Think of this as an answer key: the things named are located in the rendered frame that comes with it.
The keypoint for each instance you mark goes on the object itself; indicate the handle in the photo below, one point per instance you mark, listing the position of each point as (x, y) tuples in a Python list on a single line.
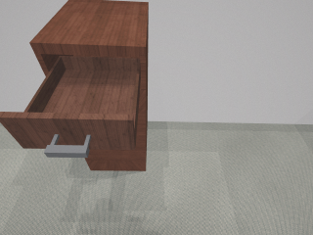
[(67, 151)]

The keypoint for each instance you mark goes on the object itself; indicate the cabinet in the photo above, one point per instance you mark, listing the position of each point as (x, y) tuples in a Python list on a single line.
[(105, 29)]

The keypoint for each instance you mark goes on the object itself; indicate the drawer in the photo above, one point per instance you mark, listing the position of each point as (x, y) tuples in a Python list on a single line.
[(80, 96)]

